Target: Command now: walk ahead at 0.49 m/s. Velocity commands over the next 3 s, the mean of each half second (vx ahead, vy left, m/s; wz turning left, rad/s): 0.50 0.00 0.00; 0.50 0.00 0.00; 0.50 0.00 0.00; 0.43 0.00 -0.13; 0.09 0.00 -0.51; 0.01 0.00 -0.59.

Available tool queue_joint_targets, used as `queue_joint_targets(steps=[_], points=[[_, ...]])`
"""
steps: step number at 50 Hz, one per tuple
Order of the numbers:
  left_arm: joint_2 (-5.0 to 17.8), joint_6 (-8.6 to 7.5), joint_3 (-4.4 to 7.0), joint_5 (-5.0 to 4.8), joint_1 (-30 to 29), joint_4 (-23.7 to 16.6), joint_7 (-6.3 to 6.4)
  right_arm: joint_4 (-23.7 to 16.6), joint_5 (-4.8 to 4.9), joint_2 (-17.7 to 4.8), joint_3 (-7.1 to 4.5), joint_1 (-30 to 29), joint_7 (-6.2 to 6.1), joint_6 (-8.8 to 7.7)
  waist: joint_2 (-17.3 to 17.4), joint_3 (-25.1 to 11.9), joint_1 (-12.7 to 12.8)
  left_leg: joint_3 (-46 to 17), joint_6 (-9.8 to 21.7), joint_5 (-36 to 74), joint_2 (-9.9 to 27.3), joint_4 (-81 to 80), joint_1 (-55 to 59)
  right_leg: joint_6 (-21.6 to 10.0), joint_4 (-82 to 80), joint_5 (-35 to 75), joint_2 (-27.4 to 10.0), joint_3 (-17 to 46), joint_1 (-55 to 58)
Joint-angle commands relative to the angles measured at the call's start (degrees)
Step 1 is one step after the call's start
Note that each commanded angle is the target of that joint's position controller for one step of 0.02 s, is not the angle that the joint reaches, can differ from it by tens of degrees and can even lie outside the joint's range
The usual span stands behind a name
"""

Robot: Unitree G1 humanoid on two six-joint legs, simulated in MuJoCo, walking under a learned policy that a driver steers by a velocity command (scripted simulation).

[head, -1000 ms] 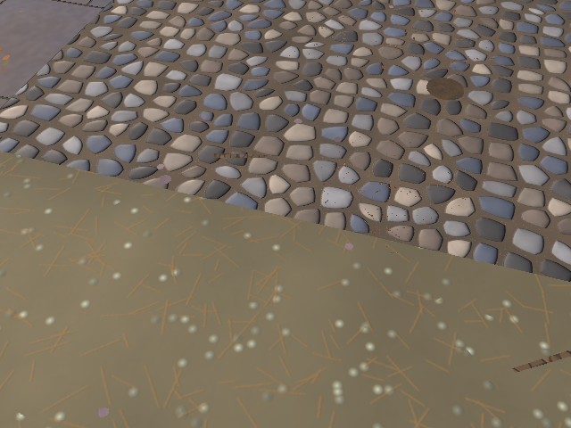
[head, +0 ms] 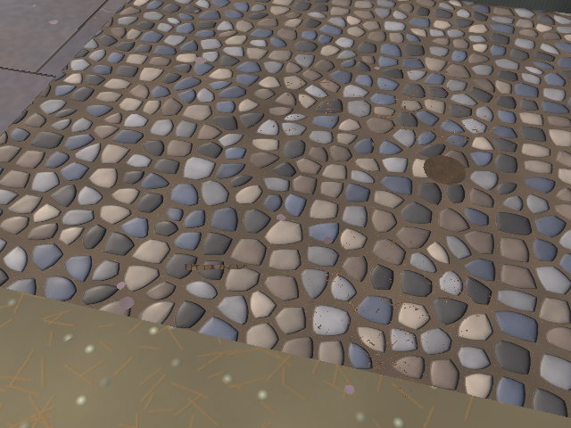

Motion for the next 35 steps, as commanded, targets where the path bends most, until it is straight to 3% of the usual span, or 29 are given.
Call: queue_joint_targets(steps=[1,6,9,11,12,13,14,15,16,17,18,20,22,24,26,30,35], points=[[1.9,-0.45,0.38,0.22,-1.1,-2.9,-0.2,-3.4,0.36,-8.3,-1.32,-1.6,-1.23,-0.59,4.4,4.0,1.7,-9.9,8.6,8.2,15.4,-9.2,-4.8,0.9,-11.2,9.4,-0.5,-0.4,0.4],[1.5,-0.91,-0.21,-0.63,-10.9,-5.7,-1.64,-1.7,1.35,-9.8,-1.74,4.0,-1.68,0.27,4.9,5.4,-1.9,-8.7,7.3,6.3,16.7,-7.5,2.9,1.2,-24.8,11.4,2.4,-2.4,2.1],[2.4,-1.48,-0.18,-0.81,-13.4,-7.5,-2.84,-0.9,1.42,-10.1,-2.09,5.4,-1.91,1.21,5.3,6.0,-1.8,-9.7,6.5,7.8,19.5,-3.9,8.9,-0.6,-28.6,5.9,3.2,-2.2,1.8],[4.0,-1.93,0.47,-0.8,-10.1,-7.2,-3.25,-1.1,1.4,-11.0,-2.45,4.0,-2.01,1.81,6.5,3.9,0.7,-9.6,5.4,16.2,20.0,0.5,10.4,-2.3,-30.6,1.6,5.0,-3.5,8.3],[5.7,-2.08,1.44,-0.72,-4.5,-5.7,-3.17,-1.5,1.23,-11.0,-2.39,2.6,-1.99,2.12,6.8,0.6,4.1,-7.8,4.3,26.3,18.2,7.3,9.7,-3.5,-31.7,0.8,7.1,-5.3,16.4],[8.9,-2.15,3.06,-0.69,6.3,-2.4,-2.8,-2.1,0.67,-9.4,-1.74,2.0,-1.94,2.31,5.8,-6.1,8.6,-5.2,2.6,30.2,14.7,19.9,5.0,-5.6,-31.0,1.9,7.0,-4.7,31.0],[14.7,-2.02,4.49,0.42,16.4,-0.5,-2.4,-3.5,-0.03,-5.2,-0.29,5.4,-1.71,1.71,-3.2,-15.9,9.7,-1.3,-0.7,14.3,8.7,42.0,-13.5,-12.1,-30.7,-0.1,-6.8,13.7,53.4],[15.1,-1.74,4.37,0.41,19.2,0.4,-2.85,-2.9,0.46,-0.3,1.23,9.6,-1.19,0.19,-14.9,-22.3,8.0,-6.3,-2.4,-23.0,0.7,56.2,-29.9,-17.6,-39.9,-9.2,-15.0,37.5,65.3],[9.8,-1.87,2.88,0.07,16.7,0.0,-2.77,-3.5,2.17,-7.4,-0.53,4.9,-0.96,-0.99,-9.6,-17.3,8.6,-11.6,-1.0,-22.2,4.3,62.3,-36.0,-14.7,-42.0,-12.1,-13.1,35.7,61.6],[7.9,-1.84,2.12,-0.19,10.5,-1.3,-2.61,-5.4,2.91,-9.8,-1.14,-0.4,-0.95,-1.6,-6.3,-9.7,7.2,-9.6,-0.2,-16.4,7.5,61.8,-37.8,-12.5,-42.9,-6.9,-11.7,26.7,52.9],[6.4,-1.77,1.54,0.14,5.6,-2.3,-2.75,-5.8,2.27,-9.5,-1.31,-3.0,-1.37,-1.59,-1.2,-6.2,5.4,-8.4,-0.4,-11.1,10.2,59.1,-35.0,-11.5,-44.7,-0.7,-9.5,20.3,44.4],[3.6,-1.91,0.78,0.91,2.8,-2.1,-3.26,-5.6,1.37,-7.1,-1.68,-2.1,-1.62,-0.16,-1.5,-3.0,1.9,-8.4,-0.8,-6.0,13.1,53.8,-28.7,-10.4,-48.5,4.1,-5.6,12.4,34.9],[4.0,-2.16,0.92,0.73,4.3,-0.7,-3.25,-5.2,1.35,-5.1,-1.65,-0.7,-1.79,1.14,-1.6,-1.5,0.8,-7.4,-1.6,-4.5,13.3,51.1,-27.4,-11.2,-50.7,8.0,-4.1,8.3,32.0],[5.7,-2.18,1.35,0.75,6.2,0.4,-2.65,-6.5,0.94,-5.4,-1.93,-3.9,-1.98,1.67,-0.8,0.5,0.9,-7.1,-2.6,-0.6,13.7,46.9,-31.1,-11.6,-51.9,11.5,-4.0,6.0,32.0],[6.2,-1.74,1.47,0.69,8.3,1.3,-1.95,-8.1,0.56,-5.4,-2.09,-8.7,-2.0,1.66,-0.3,1.7,2.0,-6.9,-3.5,4.5,13.8,40.6,-34.8,-11.3,-52.6,12.6,-3.9,4.6,33.6],[6.9,-1.16,1.47,0.2,11.2,2.5,-1.07,-10.4,0.78,-4.2,-1.73,-16.8,-1.4,1.15,-0.9,3.3,4.2,-5.1,-3.7,14.0,12.0,26.6,-33.2,-9.6,-53.7,9.8,-2.3,1.1,34.7],[7.5,-0.27,1.84,-0.37,15.6,5.2,-0.71,-13.1,1.42,-4.3,-1.31,-24.6,-0.11,0.6,-1.0,6.1,6.4,-4.4,-2.7,12.8,10.5,18.2,-34.1,-9.2,-51.8,8.2,-5.0,0.9,42.4]])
